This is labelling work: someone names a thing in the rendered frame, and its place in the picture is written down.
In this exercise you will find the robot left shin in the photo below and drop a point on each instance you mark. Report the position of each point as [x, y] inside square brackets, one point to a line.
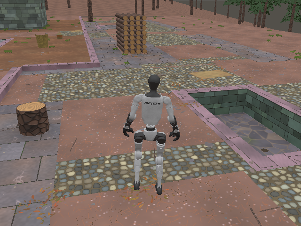
[137, 166]

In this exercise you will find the robot right upper arm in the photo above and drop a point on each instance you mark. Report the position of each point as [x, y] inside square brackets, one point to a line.
[169, 108]

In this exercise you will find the left robot hand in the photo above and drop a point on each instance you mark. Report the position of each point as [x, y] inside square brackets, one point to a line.
[127, 130]

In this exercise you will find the robot right forearm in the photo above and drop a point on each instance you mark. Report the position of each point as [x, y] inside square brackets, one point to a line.
[174, 125]

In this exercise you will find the robot left forearm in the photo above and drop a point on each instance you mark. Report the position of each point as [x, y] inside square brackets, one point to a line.
[128, 122]

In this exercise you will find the right robot hand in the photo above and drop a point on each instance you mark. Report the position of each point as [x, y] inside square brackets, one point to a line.
[173, 134]

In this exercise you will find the robot left upper arm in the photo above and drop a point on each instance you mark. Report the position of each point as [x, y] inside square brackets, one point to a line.
[134, 107]

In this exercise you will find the left robot thigh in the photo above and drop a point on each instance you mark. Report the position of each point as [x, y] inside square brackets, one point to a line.
[138, 138]

